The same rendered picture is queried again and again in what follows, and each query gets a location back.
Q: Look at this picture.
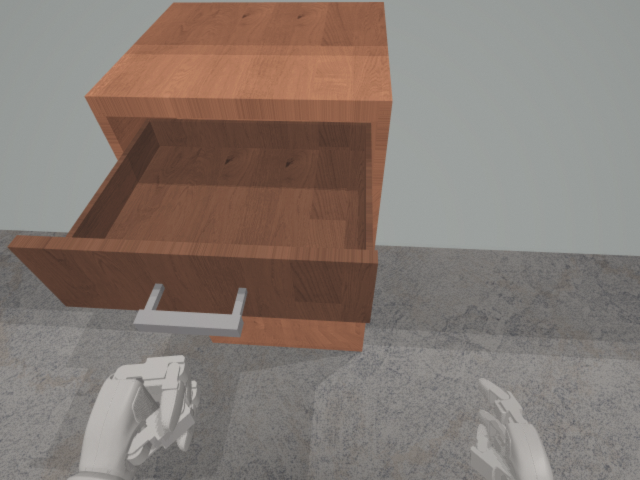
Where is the handle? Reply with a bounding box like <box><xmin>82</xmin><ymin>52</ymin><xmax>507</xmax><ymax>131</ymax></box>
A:
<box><xmin>133</xmin><ymin>283</ymin><xmax>248</xmax><ymax>337</ymax></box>

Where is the robot right hand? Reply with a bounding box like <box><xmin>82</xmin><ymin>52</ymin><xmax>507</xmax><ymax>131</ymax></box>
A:
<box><xmin>471</xmin><ymin>378</ymin><xmax>554</xmax><ymax>480</ymax></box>

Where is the drawer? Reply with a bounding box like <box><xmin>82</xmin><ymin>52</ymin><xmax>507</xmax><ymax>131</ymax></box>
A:
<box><xmin>8</xmin><ymin>118</ymin><xmax>378</xmax><ymax>323</ymax></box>

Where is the robot left hand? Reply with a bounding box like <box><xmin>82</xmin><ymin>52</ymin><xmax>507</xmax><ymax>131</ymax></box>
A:
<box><xmin>79</xmin><ymin>355</ymin><xmax>201</xmax><ymax>480</ymax></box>

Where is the cabinet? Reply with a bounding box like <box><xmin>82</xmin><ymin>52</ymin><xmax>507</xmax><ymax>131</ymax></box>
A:
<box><xmin>84</xmin><ymin>2</ymin><xmax>393</xmax><ymax>352</ymax></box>

